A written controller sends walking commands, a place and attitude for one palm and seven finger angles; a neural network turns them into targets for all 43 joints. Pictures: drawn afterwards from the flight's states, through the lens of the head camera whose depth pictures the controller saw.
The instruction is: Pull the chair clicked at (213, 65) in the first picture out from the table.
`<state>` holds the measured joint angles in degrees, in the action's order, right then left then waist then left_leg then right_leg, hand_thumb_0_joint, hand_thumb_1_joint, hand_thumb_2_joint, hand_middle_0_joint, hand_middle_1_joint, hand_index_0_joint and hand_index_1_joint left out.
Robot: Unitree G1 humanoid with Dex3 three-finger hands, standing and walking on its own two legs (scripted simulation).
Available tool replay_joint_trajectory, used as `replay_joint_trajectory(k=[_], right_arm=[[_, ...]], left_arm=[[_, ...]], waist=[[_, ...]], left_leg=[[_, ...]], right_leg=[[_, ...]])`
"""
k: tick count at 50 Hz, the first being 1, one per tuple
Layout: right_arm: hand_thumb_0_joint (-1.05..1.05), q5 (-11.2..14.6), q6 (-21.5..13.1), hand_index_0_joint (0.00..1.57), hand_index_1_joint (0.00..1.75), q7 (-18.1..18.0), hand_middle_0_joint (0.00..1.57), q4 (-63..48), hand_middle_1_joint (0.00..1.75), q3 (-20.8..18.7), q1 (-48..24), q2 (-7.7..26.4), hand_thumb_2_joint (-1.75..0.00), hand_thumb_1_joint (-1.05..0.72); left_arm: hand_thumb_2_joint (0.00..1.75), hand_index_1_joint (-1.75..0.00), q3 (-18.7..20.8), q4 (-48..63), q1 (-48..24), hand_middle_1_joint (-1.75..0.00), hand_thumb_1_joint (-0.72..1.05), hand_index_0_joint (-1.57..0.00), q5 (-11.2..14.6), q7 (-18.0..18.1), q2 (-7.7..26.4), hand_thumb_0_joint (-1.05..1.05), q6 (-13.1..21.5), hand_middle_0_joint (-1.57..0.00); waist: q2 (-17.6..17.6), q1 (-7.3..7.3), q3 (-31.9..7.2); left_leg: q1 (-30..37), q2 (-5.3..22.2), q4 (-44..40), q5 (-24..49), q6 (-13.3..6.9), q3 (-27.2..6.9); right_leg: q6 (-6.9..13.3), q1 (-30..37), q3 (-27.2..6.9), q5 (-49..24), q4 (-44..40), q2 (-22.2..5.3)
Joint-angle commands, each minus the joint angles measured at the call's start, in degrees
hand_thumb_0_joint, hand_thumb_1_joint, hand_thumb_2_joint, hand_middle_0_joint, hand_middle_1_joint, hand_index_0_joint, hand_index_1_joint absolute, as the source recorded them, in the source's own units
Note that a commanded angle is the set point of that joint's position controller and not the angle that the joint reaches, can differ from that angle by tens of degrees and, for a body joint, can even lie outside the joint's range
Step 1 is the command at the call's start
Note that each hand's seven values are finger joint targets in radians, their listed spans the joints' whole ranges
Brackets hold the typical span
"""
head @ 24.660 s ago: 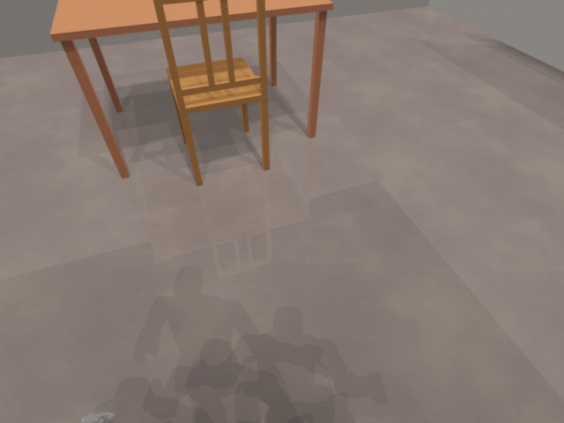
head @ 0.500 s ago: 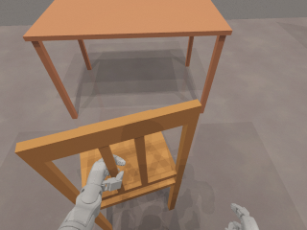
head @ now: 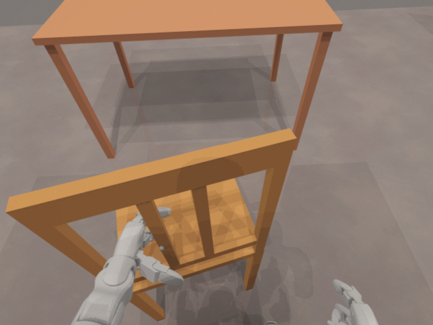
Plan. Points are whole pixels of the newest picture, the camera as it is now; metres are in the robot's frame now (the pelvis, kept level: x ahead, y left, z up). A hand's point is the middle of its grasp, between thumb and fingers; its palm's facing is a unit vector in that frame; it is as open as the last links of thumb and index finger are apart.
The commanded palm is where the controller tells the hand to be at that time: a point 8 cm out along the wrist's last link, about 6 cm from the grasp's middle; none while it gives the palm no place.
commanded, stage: open the thumb and straighten the fingers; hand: left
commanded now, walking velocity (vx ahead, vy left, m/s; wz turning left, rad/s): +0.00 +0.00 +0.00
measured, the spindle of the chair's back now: (162, 237) +0.30 +0.12 -0.04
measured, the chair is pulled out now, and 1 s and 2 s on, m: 0.63 0.63 0.63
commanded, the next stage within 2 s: draw the fingers out of the gap in 0.20 s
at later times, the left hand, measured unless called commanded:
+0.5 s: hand (155, 268) +0.23 +0.12 -0.03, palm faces -0.09 -0.98 -0.20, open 17.4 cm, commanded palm +0.22 +0.17 -0.01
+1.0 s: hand (150, 316) +0.16 +0.12 -0.03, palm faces -0.06 -0.98 -0.19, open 17.5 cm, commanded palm +0.13 +0.17 -0.01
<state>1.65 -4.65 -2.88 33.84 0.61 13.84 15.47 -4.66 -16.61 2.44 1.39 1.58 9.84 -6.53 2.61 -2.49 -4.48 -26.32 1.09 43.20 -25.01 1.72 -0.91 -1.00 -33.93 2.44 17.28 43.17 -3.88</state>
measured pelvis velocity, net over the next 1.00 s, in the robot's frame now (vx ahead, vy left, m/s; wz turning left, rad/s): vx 0.00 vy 0.00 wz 0.03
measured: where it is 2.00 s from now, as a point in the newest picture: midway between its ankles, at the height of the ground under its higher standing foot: outside the picture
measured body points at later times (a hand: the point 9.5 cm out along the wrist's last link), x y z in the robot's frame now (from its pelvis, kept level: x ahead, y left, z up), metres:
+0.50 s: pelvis +0.01 +0.00 -0.01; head +0.05 -0.02 +0.44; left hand +0.24 +0.18 -0.01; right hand +0.17 -0.25 -0.09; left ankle -0.04 +0.14 -0.71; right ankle +0.04 -0.13 -0.71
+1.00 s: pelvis +0.00 +0.00 -0.02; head +0.02 -0.01 +0.43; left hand +0.16 +0.17 -0.01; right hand +0.19 -0.23 -0.09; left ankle -0.04 +0.14 -0.71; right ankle +0.04 -0.13 -0.71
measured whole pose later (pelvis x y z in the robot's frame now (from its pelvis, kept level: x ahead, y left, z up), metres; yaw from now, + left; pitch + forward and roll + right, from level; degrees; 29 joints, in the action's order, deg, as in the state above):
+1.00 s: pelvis +0.00 +0.00 -0.02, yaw +2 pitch +9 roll +0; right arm 1.4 -7.4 -5.1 25.7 1.8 14.5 13.4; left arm -9.9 15.2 34.7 -1.5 2.2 11.0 -10.7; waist 2.8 -1.0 -7.5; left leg -32.2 0.7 53.5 -30.2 1.7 -3.1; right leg -1.1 -38.6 4.1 22.3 52.1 -4.6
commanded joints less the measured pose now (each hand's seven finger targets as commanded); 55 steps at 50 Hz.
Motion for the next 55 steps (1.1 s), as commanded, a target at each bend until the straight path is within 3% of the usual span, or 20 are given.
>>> replay_joint_trajectory(k=[1, 3, 8, 10, 14, 15, 16, 17, 18, 21, 22, 23, 27, 30, 33, 37, 40, 48, 50, 55], right_arm=[[0.00, 0.2, -3.4, 0.20, 0.30, -0.8, 0.20, -9.2, 0.30, -2.6, -3.0, 7.0, -0.90, -0.90], [0.00, 0.1, -3.6, 0.20, 0.30, -1.0, 0.20, -9.5, 0.30, -2.5, -2.9, 6.9, -0.90, -0.90], [0.00, 0.0, -4.0, 0.20, 0.30, -1.1, 0.20, -10.1, 0.30, -2.3, -2.6, 6.7, -0.90, -0.90], [0.00, 0.0, -4.0, 0.20, 0.30, -1.1, 0.20, -10.3, 0.30, -2.4, -2.5, 6.8, -0.90, -0.90], [0.00, -0.1, -4.0, 0.20, 0.30, -1.3, 0.20, -10.8, 0.30, -2.2, -2.5, 6.8, -0.90, -0.90], [0.00, -0.1, -4.0, 0.20, 0.30, -1.3, 0.20, -11.0, 0.30, -2.2, -2.4, 6.9, -0.90, -0.90], [0.00, -0.1, -4.0, 0.20, 0.30, -1.3, 0.20, -11.8, 0.30, -2.2, -2.6, 6.6, -0.90, -0.90], [0.00, 0.0, -4.1, 0.20, 0.30, -1.2, 0.20, -12.1, 0.30, -2.2, -2.7, 6.8, -0.90, -0.90], [0.00, 0.0, -4.2, 0.20, 0.30, -1.1, 0.20, -12.6, 0.30, -2.1, -2.7, 6.4, -0.90, -0.90], [0.00, 0.0, -4.8, 0.20, 0.30, -0.8, 0.20, -13.8, 0.30, -2.3, -2.6, 6.1, -0.90, -0.90], [0.00, 0.1, -4.8, 0.20, 0.30, -1.0, 0.20, -13.6, 0.30, -2.4, -2.9, 6.1, -0.90, -0.90], [0.00, 0.0, -4.9, 0.20, 0.30, -1.1, 0.20, -13.9, 0.30, -2.2, -2.6, 6.2, -0.90, -0.90], [0.00, -0.1, -5.7, 0.20, 0.30, -1.7, 0.20, -14.4, 0.30, -2.2, -2.7, 6.0, -0.90, -0.90], [0.00, -0.3, -6.5, 0.20, 0.30, -1.9, 0.20, -14.8, 0.30, -2.1, -2.2, 5.6, -0.90, -0.90], [0.00, -0.2, -6.7, 0.20, 0.30, -2.1, 0.20, -14.9, 0.30, -2.0, -2.6, 5.4, -0.90, -0.90], [0.00, -0.2, -6.4, 0.20, 0.30, -2.5, 0.20, -15.5, 0.30, -2.0, -3.3, 5.2, -0.90, -0.90], [0.00, -0.1, -6.2, 0.20, 0.30, -2.5, 0.20, -16.5, 0.30, -1.8, -3.8, 4.4, -0.90, -0.90], [0.00, -0.1, -6.4, 0.20, 0.30, -2.9, 0.20, -18.0, 0.30, -1.9, -3.8, 4.1, -0.90, -0.90], [0.00, 0.0, -6.6, 0.20, 0.30, -3.1, 0.20, -18.4, 0.30, -1.9, -3.7, 3.9, -0.90, -0.90], [0.00, 0.2, -6.7, 0.20, 0.30, -3.4, 0.20, -18.9, 0.30, -2.3, -3.6, 3.6, -0.90, -0.90]], left_arm=[[0.20, -0.14, 4.0, 14.3, -10.4, -0.14, -0.55, -0.05, -0.5, 0.4, 6.2, 0.00, 2.1, -0.05], [0.20, 0.00, 3.6, 15.2, -10.3, 0.00, -0.55, 0.00, -0.6, 0.2, 6.2, 0.00, 1.5, 0.00], [0.20, 0.00, 2.3, 16.8, -7.2, 0.00, -0.55, 0.00, -0.4, -0.3, 4.8, 0.00, 0.6, 0.00], [0.20, 0.00, 2.6, 17.2, -6.6, 0.00, -0.55, 0.00, -0.3, -0.4, 5.3, 0.00, 0.2, 0.00], [0.20, 0.00, 3.6, 18.6, -5.1, 0.00, -0.55, 0.00, -0.3, -0.5, 6.6, 0.00, -0.6, 0.00], [0.20, 0.00, 5.5, 18.7, -2.8, 0.00, -0.55, 0.00, -0.4, -0.4, 8.2, 0.00, -0.6, 0.00], [0.20, 0.00, 4.2, 19.9, -0.1, 0.00, -0.55, 0.00, -0.4, -0.6, 6.7, 0.00, -0.6, 0.00], [0.20, 0.00, 4.7, 20.8, 2.0, 0.00, -0.55, 0.00, -0.5, -0.6, 7.5, 0.00, -0.6, 0.00], [0.20, 0.00, 3.3, 22.9, 4.1, 0.00, -0.55, 0.00, -0.6, -0.7, 6.3, 0.00, -0.5, 0.00], [0.20, 0.00, 0.7, 27.8, 8.7, 0.00, -0.55, 0.00, -0.7, -0.4, 4.5, 0.00, -0.4, 0.00], [0.20, 0.00, 1.9, 26.9, 11.4, 0.00, -0.55, 0.00, -0.9, 0.0, 5.7, 0.00, -0.8, 0.00], [0.20, 0.00, 0.7, 28.7, 11.1, 0.00, -0.55, 0.00, -0.8, 0.1, 4.8, 0.00, -0.7, 0.00], [0.20, 0.00, 1.0, 33.6, 12.8, 0.00, -0.55, 0.00, -1.9, 1.2, 6.2, 0.00, -0.3, 0.00], [0.20, 0.00, -1.4, 36.5, 16.3, 0.00, -0.55, 0.00, -2.2, 1.7, 4.5, 0.00, 0.3, 0.00], [0.20, 0.00, -2.4, 36.9, 18.8, 0.00, -0.55, 0.00, -2.5, 1.8, 3.9, 0.00, -0.1, 0.00], [0.20, 0.00, -0.4, 37.7, 22.4, 0.00, -0.55, 0.00, -2.9, 1.7, 6.1, 0.00, -1.0, 0.00], [0.20, 0.00, -1.5, 39.6, 26.6, 0.00, -0.55, 0.00, -2.9, 1.5, 4.5, 0.00, -1.3, 0.00], [0.20, 0.00, -3.5, 45.1, 31.9, 0.00, -0.55, 0.00, -3.4, 1.1, 3.9, 0.00, -0.9, 0.00], [0.20, 0.00, -3.7, 45.7, 33.5, 0.00, -0.55, 0.00, -3.6, 1.0, 3.9, 0.00, -0.5, 0.00], [0.20, 0.00, -3.0, 47.2, 37.3, 0.00, -0.55, 0.00, -3.7, 0.9, 4.5, 0.00, 0.0, 0.00]], waist=[[-4.4, -0.36, -12.7], [-3.9, -0.53, -12.6], [-3.5, -0.57, -13.7], [-5.1, -0.67, -13.6], [-4.3, -0.41, -13.0], [-4.7, 0.24, -13.2], [-4.4, 0.57, -13.2], [-4.0, 0.74, -13.4], [-2.1, 0.89, -13.9], [-2.8, 0.36, -13.4], [-4.4, 0.50, -11.6], [-4.5, 0.00, -11.1], [-2.1, 0.23, -10.3], [-2.2, 0.09, -11.9], [-3.0, -0.23, -9.7], [-3.6, 0.62, -9.7], [-2.9, 1.09, -9.1], [-3.5, 0.49, -7.6], [-2.4, 0.69, -7.3], [-3.7, 1.00, -7.4]], left_leg=[[-1.9, -1.2, -5.6, 13.6, -2.1, 1.1], [-1.8, -1.3, -4.9, 14.2, -2.2, 1.1], [-1.4, -1.3, -3.8, 16.4, -2.1, 0.8], [-2.1, -1.3, -3.5, 15.7, -2.1, 0.7], [-3.0, -1.5, -3.0, 15.2, -2.2, 0.8], [-3.5, -1.6, -3.1, 15.0, -2.1, 0.8], [-3.5, -1.6, -3.1, 15.6, -2.2, 0.9], [-3.5, -1.5, -2.9, 16.1, -2.1, 0.8], [-3.1, -1.6, -2.9, 16.6, -2.0, 1.0], [-2.8, -1.4, -2.2, 17.4, -2.0, 0.7], [-3.8, -1.2, -2.1, 16.7, -2.0, 0.5], [-4.2, -1.4, -1.9, 15.5, -2.1, 0.5], [-3.9, -1.4, -1.4, 14.4, -2.1, -0.1], [-3.1, -1.6, -0.7, 15.7, -2.0, -0.6], [-4.2, -1.6, -0.2, 14.0, -2.1, -0.8], [-6.0, -1.9, 0.3, 11.6, -2.3, -0.6], [-6.6, -2.0, 0.3, 11.0, -2.1, -0.7], [-8.4, -2.2, 1.9, 8.1, -2.6, -0.8], [-8.8, -2.3, 2.2, 7.3, -2.5, -0.8], [-10.2, -2.4, 3.2, 6.5, -2.6, -0.7]], right_leg=[[1.3, 13.6, 0.8, -10.4, -4.0, 0.9], [1.3, 13.7, 0.7, -11.3, -3.9, 0.9], [1.4, 13.6, 1.3, -13.7, -2.8, 0.7], [1.2, 13.6, 1.3, -13.4, -2.7, 0.8], [1.2, 13.8, 1.0, -13.4, -2.6, 0.6], [1.3, 14.5, 1.0, -13.3, -2.4, 0.5], [1.4, 14.5, 1.2, -13.7, -2.1, 0.5], [1.6, 15.0, 1.0, -14.3, -2.2, 0.5], [1.7, 14.9, 1.1, -14.5, -1.8, 0.4], [1.6, 13.7, 1.5, -15.2, -1.3, 0.4], [1.7, 13.0, 1.7, -14.1, -1.5, 0.6], [1.4, 12.3, 1.6, -13.1, -1.6, 0.6], [1.7, 9.9, 1.9, -9.8, -0.9, 0.8], [1.7, 9.7, 2.3, -10.6, 0.2, 0.7], [1.5, 7.9, 2.4, -8.5, 0.1, 0.8], [1.6, 8.2, 1.9, -6.2, 0.2, 0.8], [1.7, 7.8, 2.1, -5.1, 0.6, 0.7], [1.6, 5.2, 1.8, -1.4, 0.9, 1.0], [1.6, 4.3, 2.0, -0.3, 1.3, 1.0], [1.7, 4.0, 1.7, 0.7, 1.8, 1.1]])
